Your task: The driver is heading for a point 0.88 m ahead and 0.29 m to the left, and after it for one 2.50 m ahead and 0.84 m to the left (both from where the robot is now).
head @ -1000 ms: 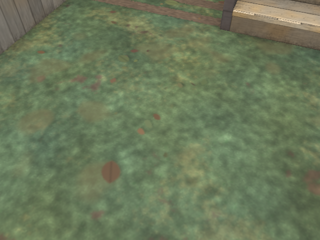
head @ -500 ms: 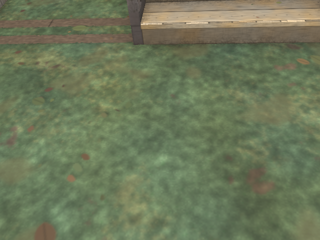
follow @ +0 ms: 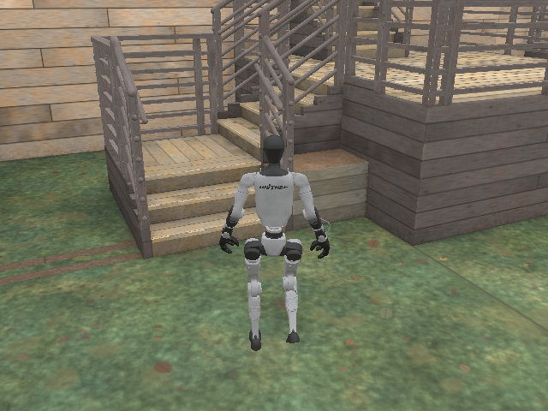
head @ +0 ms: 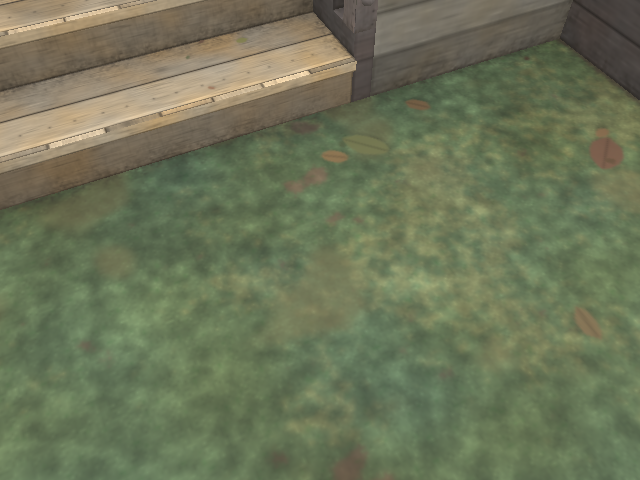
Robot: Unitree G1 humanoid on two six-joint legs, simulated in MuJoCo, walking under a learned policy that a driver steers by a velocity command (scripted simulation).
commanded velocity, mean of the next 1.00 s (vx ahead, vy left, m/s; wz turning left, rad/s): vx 0.94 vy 0.00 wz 0.60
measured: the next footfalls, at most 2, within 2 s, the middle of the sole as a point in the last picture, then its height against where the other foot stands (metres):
right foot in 0.26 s outside the picture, level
left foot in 0.72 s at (253, 340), level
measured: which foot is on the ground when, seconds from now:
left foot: down 0.00-0.28, up 0.30-0.70, down 0.72-1.00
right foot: up 0.00-0.24, down 0.26-0.72, up 0.74-1.00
